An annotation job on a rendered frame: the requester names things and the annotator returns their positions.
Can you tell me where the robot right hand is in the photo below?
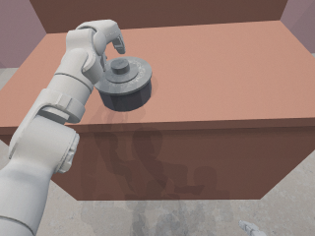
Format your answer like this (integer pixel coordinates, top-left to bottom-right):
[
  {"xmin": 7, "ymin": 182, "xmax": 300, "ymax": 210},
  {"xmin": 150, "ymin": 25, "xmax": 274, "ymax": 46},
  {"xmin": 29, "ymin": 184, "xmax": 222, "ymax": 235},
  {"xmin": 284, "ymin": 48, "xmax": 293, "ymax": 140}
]
[{"xmin": 238, "ymin": 220, "xmax": 267, "ymax": 236}]

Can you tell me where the left robot forearm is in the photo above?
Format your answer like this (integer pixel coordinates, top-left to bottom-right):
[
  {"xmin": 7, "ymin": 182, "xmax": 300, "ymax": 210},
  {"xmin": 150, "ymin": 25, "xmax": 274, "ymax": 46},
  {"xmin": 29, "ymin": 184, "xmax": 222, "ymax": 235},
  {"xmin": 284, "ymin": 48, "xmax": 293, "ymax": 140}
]
[{"xmin": 8, "ymin": 25, "xmax": 107, "ymax": 159}]

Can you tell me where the lid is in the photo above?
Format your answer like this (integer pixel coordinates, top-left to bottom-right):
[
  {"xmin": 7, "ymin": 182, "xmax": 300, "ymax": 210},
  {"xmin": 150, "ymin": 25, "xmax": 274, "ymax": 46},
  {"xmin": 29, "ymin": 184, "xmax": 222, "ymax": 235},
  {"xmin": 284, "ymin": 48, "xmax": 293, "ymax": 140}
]
[{"xmin": 94, "ymin": 56, "xmax": 153, "ymax": 95}]

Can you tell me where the table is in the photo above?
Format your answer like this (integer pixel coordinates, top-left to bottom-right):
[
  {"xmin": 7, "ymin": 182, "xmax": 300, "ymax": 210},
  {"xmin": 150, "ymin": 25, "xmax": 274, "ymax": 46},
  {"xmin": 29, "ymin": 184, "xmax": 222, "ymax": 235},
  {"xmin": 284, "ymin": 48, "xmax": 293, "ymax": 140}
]
[{"xmin": 0, "ymin": 0, "xmax": 315, "ymax": 201}]

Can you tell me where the pot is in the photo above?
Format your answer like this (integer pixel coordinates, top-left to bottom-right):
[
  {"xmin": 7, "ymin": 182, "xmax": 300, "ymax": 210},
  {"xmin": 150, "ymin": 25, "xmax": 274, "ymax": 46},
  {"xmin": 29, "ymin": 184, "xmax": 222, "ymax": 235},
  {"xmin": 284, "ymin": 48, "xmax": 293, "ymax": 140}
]
[{"xmin": 98, "ymin": 80, "xmax": 152, "ymax": 112}]

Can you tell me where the robot left hand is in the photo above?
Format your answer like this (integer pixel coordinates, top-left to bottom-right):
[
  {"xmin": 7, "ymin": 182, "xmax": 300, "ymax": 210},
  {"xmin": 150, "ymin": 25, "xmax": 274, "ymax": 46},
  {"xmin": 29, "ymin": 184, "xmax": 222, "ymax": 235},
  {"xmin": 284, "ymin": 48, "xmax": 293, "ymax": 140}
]
[{"xmin": 76, "ymin": 20, "xmax": 126, "ymax": 72}]

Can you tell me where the knob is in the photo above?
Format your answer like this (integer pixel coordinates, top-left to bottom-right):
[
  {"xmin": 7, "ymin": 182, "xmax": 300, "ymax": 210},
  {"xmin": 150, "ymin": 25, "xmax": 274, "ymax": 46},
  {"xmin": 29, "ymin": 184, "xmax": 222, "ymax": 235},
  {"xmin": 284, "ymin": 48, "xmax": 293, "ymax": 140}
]
[{"xmin": 110, "ymin": 58, "xmax": 130, "ymax": 75}]

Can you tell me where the robot left upper arm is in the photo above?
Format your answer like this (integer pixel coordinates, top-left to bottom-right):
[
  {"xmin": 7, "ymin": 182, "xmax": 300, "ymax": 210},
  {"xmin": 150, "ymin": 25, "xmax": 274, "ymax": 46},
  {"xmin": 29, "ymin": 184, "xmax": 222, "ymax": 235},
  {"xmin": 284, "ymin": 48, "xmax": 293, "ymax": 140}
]
[{"xmin": 0, "ymin": 115, "xmax": 80, "ymax": 236}]

